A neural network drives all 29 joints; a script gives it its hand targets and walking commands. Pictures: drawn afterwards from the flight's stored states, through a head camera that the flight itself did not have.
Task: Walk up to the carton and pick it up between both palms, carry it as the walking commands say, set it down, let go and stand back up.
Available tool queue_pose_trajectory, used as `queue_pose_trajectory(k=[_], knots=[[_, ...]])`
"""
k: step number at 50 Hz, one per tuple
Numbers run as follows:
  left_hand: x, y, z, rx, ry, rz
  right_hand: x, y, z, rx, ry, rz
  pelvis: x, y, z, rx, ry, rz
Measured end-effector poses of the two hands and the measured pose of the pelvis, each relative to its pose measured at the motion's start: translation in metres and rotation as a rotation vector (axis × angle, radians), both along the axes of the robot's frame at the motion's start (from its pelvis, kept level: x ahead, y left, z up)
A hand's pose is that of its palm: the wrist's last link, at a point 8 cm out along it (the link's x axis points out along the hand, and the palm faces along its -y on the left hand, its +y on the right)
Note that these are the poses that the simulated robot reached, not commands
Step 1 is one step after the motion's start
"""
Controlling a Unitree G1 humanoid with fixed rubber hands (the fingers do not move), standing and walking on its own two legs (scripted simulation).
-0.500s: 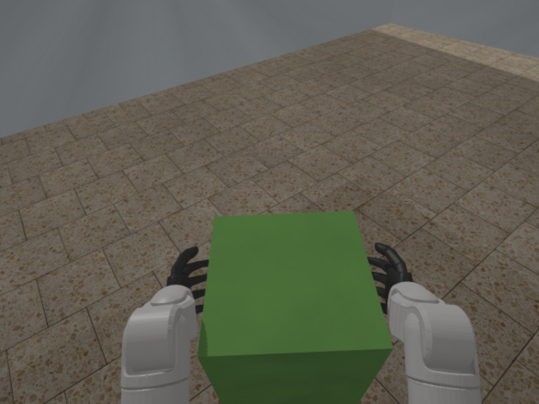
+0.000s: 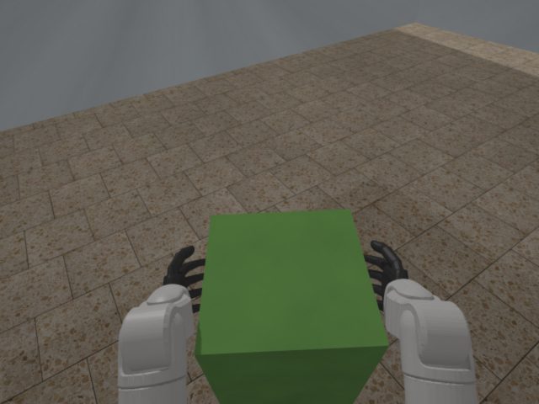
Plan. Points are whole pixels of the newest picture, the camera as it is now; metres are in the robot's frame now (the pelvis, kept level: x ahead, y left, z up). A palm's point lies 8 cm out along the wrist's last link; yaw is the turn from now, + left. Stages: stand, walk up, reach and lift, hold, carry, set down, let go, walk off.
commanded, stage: carry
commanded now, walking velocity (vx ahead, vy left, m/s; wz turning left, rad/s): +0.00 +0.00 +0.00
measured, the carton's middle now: (284, 315) +0.28 +0.00 +0.02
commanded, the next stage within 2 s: none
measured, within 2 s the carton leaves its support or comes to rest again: neither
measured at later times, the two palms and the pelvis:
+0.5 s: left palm (98, 346) +0.21 +0.24 +0.08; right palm (322, 299) +0.27 -0.05 +0.08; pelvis -0.03 +0.04 +0.00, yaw +10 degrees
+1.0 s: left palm out of the picture +0.07 +0.40 +0.06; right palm (179, 344) +0.21 +0.14 +0.07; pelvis -0.10 +0.13 -0.01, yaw +27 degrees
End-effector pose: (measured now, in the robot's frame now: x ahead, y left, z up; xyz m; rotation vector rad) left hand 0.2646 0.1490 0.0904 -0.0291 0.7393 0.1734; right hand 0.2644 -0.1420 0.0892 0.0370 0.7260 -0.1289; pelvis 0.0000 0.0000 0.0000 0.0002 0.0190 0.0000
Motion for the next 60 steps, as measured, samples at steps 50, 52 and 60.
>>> queue_pose_trajectory(k=[50,52,60], knots=[[-0.195,0.246,-0.031,-0.039,0.027,0.511,-0.052,0.283,-0.022,-0.030,0.031,0.502,-0.100,0.129,-0.006,0.004,0.066,0.478],[-0.213,0.256,-0.032,-0.041,0.038,0.546,-0.062,0.298,-0.026,-0.030,0.044,0.537,-0.109,0.135,-0.005,-0.004,0.064,0.496],[-0.258,0.277,-0.018,0.034,-0.004,0.604,-0.094,0.328,-0.030,0.045,0.001,0.595,-0.139,0.149,-0.013,-0.003,0.065,0.589]])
